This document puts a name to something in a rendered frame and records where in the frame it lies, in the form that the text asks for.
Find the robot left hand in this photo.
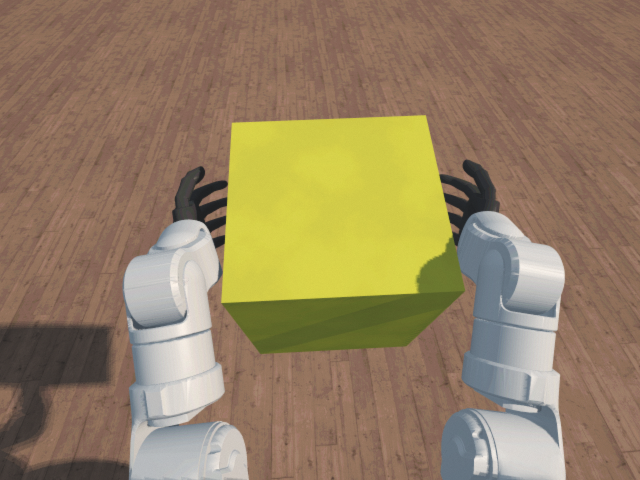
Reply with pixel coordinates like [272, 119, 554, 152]
[172, 166, 228, 248]

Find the carton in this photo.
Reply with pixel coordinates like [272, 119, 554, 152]
[221, 115, 465, 354]

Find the robot right upper arm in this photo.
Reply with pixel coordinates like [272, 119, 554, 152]
[440, 408, 565, 480]

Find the robot left forearm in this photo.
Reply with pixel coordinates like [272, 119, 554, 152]
[122, 220, 225, 480]

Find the robot left upper arm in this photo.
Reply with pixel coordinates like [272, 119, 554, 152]
[131, 421, 249, 480]

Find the robot right hand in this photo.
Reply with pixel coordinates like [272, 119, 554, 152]
[439, 160, 500, 247]

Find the robot right forearm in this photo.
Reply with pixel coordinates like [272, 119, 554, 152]
[457, 211, 566, 480]

